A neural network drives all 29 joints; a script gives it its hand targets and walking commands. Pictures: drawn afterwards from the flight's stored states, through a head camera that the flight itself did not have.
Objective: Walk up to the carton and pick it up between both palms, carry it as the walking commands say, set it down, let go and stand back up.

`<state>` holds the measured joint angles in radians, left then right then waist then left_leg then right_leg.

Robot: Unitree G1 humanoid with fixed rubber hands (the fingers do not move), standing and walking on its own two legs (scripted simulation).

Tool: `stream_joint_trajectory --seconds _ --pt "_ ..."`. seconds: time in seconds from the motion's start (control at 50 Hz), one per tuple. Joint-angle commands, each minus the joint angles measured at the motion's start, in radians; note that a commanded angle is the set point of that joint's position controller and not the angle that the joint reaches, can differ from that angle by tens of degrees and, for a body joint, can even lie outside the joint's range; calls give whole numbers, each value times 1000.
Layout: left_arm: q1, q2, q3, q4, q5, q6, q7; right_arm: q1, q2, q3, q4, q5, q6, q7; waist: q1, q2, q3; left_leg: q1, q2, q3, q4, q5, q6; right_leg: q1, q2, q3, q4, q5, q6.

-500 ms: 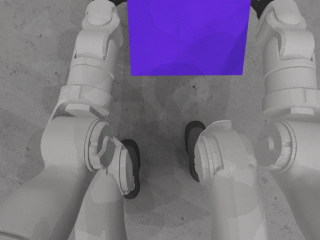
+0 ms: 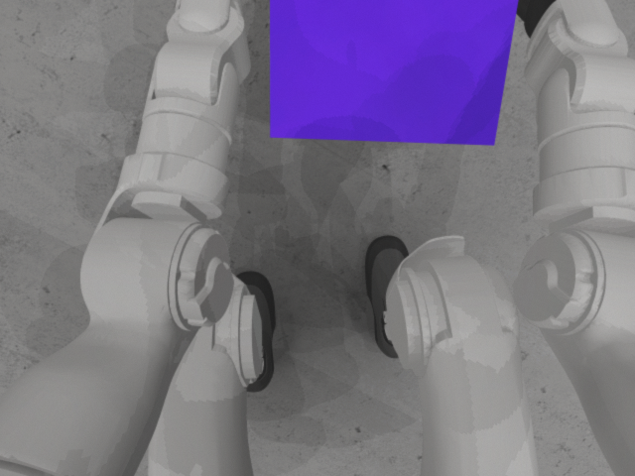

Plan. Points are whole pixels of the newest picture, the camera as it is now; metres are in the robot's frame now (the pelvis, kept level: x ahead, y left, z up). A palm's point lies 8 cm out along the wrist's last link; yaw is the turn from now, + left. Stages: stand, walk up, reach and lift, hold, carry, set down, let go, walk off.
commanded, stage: set down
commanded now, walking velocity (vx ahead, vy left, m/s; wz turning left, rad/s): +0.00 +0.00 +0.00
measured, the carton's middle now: (372, 39) +0.53 -0.11 -0.25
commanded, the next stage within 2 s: none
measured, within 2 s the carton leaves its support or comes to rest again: rests again in 0.06 s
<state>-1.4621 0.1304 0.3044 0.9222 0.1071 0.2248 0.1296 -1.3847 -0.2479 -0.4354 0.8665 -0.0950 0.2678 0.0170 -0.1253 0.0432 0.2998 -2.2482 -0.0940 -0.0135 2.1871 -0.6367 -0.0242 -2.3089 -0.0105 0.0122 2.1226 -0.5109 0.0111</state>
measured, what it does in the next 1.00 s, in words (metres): stands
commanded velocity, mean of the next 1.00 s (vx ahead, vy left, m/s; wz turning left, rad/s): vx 0.00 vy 0.00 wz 0.00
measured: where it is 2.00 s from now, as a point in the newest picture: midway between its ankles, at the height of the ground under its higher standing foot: (322, 333)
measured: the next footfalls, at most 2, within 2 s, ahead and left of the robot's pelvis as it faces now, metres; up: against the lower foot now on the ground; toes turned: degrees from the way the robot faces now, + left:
none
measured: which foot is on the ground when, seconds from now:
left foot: down 0.00-1.00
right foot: down 0.00-1.00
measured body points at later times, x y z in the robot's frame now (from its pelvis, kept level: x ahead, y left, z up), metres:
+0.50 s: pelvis +0.01 +0.00 +0.00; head +0.38 -0.02 +0.24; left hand +0.58 +0.04 -0.18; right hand +0.54 -0.26 -0.17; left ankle +0.09 +0.11 -0.34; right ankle +0.12 -0.12 -0.34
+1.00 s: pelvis +0.01 +0.00 -0.01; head +0.39 -0.02 +0.24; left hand +0.59 +0.04 -0.18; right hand +0.54 -0.26 -0.17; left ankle +0.09 +0.12 -0.34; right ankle +0.12 -0.12 -0.34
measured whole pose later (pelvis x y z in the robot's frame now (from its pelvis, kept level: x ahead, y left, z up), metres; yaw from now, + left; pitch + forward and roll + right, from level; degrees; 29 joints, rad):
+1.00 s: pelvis +0.01 +0.00 -0.01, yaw -1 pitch +40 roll -1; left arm -1.45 0.13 0.30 0.93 0.14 0.14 0.09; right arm -1.39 -0.26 -0.48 0.94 -0.08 0.17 0.04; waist -0.12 0.03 0.31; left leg -2.25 -0.10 -0.02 2.23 -0.68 -0.03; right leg -2.31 -0.01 0.00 2.16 -0.56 0.02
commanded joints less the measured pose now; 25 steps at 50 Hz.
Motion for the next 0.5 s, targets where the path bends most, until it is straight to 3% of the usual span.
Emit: stream_joint_trajectory --seconds 0.0,0.48 --pt "-423 -859 -332 -3 -63 -15 -238 -471 913 370 -29 106 -19 272 -19 65 -1022 392 -83 67 -187 257 29 626 107 -71 -119 326 15" --pt "-274 -821 -304 65 -3 -12 -244 -370 868 326 52 79 -32 279 4 88 -896 377 -73 54 -169 272 27 532 108 -57 -98 307 15"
